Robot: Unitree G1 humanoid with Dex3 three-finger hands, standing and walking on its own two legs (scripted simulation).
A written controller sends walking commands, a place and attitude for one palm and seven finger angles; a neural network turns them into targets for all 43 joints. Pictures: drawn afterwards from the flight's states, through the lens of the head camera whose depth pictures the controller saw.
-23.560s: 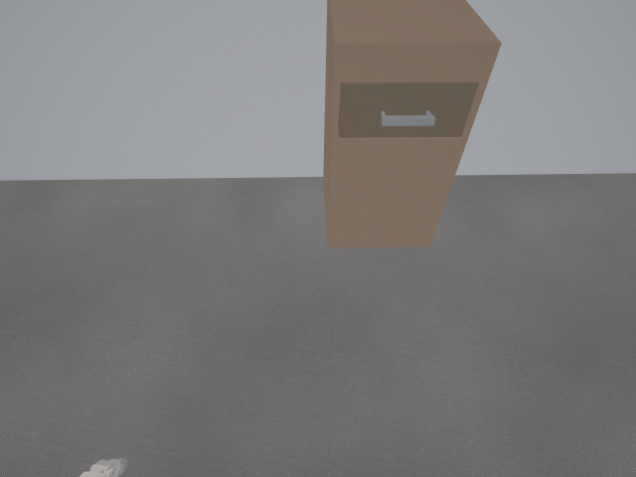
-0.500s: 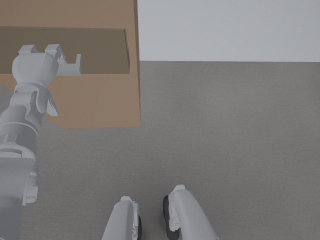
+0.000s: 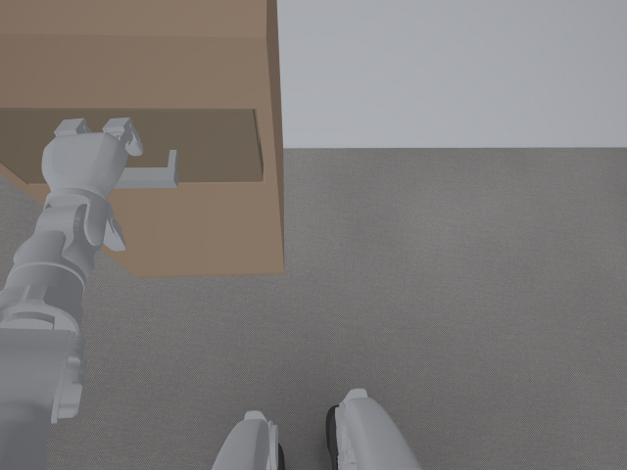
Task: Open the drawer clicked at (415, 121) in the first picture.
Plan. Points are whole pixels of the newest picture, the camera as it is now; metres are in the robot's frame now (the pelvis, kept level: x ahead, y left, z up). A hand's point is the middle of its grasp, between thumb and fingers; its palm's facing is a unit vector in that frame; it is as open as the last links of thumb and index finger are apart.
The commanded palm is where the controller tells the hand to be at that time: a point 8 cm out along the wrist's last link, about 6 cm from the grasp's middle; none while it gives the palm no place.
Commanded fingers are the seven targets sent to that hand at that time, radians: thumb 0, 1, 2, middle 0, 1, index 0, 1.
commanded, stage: lift the hand off the handle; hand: left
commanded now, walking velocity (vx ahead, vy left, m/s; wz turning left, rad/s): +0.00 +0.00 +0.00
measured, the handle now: (124, 167) +0.54 +0.25 -0.05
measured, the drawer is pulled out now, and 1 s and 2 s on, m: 0.00 0.00 0.00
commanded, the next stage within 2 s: draw the hand back to the body in 1.46 s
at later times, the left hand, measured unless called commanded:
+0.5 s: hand (92, 167) +0.49 +0.25 +0.02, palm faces -0.09 -0.03 -1.00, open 13.7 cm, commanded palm +0.48 +0.25 +0.08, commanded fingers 0.00 -0.50 0.30 -0.30 -1.20 -0.30 -1.20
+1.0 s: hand (78, 150) +0.49 +0.25 +0.06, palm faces -0.09 -0.02 -1.00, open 13.5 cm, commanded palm +0.48 +0.25 +0.12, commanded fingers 0.00 -0.50 0.30 -0.30 -1.20 -0.30 -1.20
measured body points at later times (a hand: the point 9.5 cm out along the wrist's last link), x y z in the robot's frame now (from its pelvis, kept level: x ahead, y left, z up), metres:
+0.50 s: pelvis +0.00 +0.00 +0.02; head +0.14 +0.00 +0.45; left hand +0.49 +0.25 +0.08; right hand +0.02 -0.27 -0.11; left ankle -0.03 +0.08 -0.65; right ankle +0.04 -0.10 -0.65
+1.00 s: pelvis +0.01 +0.01 +0.04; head +0.13 +0.00 +0.47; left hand +0.49 +0.25 +0.11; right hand +0.03 -0.27 -0.09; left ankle -0.03 +0.08 -0.65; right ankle +0.04 -0.10 -0.65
